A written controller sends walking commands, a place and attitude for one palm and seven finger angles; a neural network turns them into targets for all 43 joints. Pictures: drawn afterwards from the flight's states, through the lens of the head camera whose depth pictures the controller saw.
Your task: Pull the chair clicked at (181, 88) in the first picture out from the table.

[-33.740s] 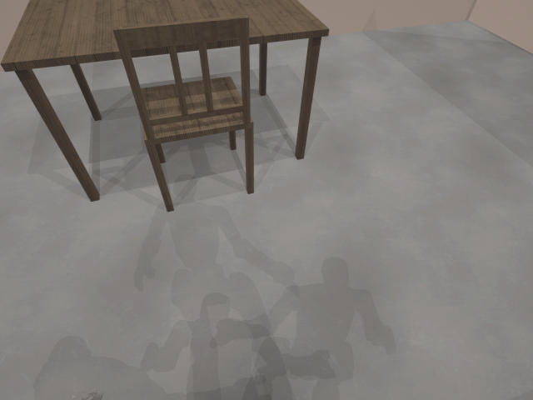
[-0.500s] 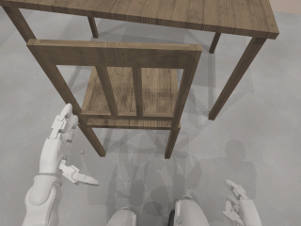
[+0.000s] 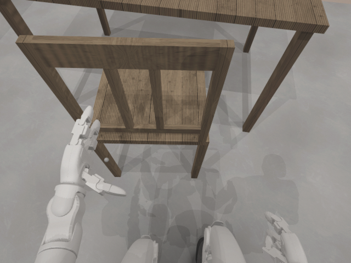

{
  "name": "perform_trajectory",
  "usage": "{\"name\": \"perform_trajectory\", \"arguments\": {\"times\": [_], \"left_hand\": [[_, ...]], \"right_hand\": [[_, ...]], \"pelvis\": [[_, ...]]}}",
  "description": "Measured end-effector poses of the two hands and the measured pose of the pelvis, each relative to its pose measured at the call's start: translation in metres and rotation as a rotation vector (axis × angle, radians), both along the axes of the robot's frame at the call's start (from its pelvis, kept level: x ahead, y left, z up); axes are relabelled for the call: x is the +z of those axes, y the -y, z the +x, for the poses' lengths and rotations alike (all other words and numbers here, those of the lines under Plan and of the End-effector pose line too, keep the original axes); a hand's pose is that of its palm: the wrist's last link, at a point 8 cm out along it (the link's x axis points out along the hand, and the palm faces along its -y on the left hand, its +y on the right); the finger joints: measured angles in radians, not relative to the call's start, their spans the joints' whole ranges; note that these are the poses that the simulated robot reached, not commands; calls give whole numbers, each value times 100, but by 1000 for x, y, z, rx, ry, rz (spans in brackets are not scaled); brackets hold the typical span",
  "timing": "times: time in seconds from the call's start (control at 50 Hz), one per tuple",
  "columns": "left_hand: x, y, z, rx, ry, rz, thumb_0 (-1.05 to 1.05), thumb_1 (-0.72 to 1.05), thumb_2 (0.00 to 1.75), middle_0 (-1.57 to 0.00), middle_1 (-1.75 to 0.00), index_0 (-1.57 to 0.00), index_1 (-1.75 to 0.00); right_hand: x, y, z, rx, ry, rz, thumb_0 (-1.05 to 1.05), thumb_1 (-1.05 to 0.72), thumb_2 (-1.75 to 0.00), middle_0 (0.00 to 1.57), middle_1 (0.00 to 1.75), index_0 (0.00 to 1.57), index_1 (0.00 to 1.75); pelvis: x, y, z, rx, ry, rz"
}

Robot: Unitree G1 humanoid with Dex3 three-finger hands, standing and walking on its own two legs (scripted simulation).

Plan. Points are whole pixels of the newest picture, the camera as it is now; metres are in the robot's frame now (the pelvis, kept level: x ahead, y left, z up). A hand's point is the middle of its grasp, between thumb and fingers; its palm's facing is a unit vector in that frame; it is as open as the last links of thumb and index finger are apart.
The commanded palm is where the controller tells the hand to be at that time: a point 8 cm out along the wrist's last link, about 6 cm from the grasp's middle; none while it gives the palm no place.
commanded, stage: aim the fingers beside a spindle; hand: left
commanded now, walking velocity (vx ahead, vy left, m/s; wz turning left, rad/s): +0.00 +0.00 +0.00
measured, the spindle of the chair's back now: (121, 101) +0.51 +0.16 -0.01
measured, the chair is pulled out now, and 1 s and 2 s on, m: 0.19 0.19 0.19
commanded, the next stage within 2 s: push the fingers through the gap in 1.02 s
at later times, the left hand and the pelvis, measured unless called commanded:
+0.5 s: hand (123, 145) +0.37 +0.14 +0.00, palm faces -0.02 -1.00 -0.04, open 16.9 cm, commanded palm +0.35 +0.19 +0.01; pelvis -0.01 +0.00 -0.01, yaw +0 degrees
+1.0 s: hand (119, 149) +0.36 +0.14 +0.00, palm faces -0.02 -1.00 -0.03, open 16.9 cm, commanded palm +0.34 +0.20 +0.01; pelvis -0.01 +0.00 -0.01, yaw +0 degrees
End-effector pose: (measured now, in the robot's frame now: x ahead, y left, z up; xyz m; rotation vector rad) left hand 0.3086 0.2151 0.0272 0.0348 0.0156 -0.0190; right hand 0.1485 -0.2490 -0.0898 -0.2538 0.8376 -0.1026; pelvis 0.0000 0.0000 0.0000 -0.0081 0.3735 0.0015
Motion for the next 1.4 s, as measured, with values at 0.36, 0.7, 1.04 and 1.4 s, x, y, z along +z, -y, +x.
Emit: {"name": "perform_trajectory", "arguments": {"times": [0.36,0.7,1.04,1.4], "left_hand": [[-18,19,35,-4,0,-2,-1,-50,30,-6,-8,-6,-8],[-24,17,40,23,-5,6,-1,-50,30,-6,-8,-6,-8],[-23,18,32,4,11,-5,-1,-50,30,-6,-8,-6,-8],[-23,21,63,3,13,5,-1,-50,30,-6,-8,-6,-8]], "right_hand": [[-23,0,-26,-24,-103,11,1,-90,-90,20,30,21,30],[-26,7,-44,-58,-161,8,1,-90,-90,20,30,21,30],[-22,2,-26,-32,-111,4,1,-90,-90,20,30,21,30],[-32,0,-39,-39,-157,-1,1,-90,-90,20,30,21,30]], "pelvis": [[-11,-1,-7,-4,-35,5],[-12,0,-8,-15,-45,8],[-13,-3,-8,-8,-39,2],[-18,-4,-11,-2,-51,0]]}}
